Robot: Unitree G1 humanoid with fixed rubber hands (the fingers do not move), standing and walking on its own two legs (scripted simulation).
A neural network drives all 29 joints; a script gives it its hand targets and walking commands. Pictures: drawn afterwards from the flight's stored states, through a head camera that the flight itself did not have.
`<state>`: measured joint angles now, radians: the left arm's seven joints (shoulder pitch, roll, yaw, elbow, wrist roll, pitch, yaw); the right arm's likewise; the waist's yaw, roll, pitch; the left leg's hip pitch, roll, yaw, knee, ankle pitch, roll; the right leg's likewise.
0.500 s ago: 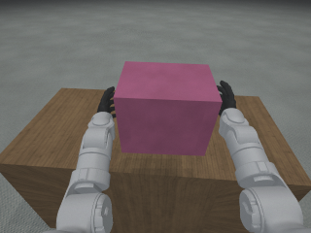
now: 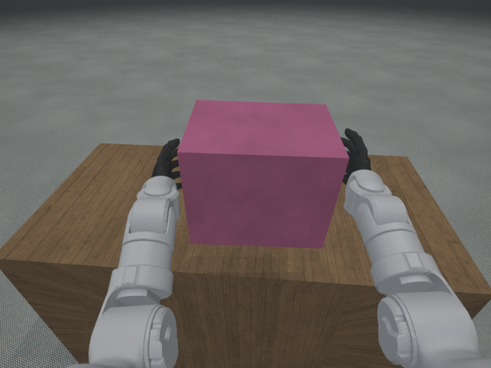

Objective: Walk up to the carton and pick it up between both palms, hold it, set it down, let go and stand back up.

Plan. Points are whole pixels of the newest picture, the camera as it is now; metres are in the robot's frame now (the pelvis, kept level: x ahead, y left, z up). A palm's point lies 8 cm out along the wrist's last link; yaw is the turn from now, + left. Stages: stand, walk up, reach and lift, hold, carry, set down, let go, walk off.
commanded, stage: hold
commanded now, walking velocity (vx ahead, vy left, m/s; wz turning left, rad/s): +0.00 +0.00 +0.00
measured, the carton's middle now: (258, 173) +0.40 +0.00 +0.16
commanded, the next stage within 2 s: none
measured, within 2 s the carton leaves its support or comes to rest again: neither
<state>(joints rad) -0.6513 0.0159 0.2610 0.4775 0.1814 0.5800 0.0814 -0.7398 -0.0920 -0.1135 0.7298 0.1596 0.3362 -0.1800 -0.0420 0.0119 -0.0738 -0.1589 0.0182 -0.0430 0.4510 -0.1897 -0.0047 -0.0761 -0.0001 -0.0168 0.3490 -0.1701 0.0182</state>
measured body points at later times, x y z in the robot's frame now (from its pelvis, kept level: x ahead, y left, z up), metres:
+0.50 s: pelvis +0.00 +0.00 +0.00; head -0.07 +0.01 +0.44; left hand +0.38 +0.16 +0.18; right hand +0.39 -0.16 +0.20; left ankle +0.04 +0.12 -0.74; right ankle +0.02 -0.14 -0.74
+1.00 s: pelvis +0.00 +0.00 +0.00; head -0.07 +0.01 +0.44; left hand +0.38 +0.16 +0.18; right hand +0.38 -0.16 +0.20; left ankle +0.04 +0.12 -0.74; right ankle +0.02 -0.14 -0.74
